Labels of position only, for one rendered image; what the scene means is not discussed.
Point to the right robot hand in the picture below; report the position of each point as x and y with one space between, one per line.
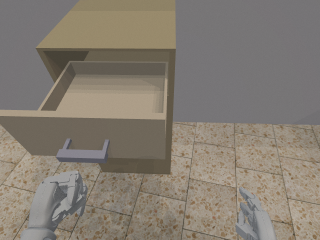
261 226

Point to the left robot hand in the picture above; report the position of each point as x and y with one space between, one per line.
66 189

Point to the drawer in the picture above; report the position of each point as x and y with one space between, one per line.
124 102

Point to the cabinet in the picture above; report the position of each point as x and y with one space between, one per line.
121 31

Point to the left robot forearm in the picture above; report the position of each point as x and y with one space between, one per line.
37 233

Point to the handle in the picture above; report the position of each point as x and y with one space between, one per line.
83 156

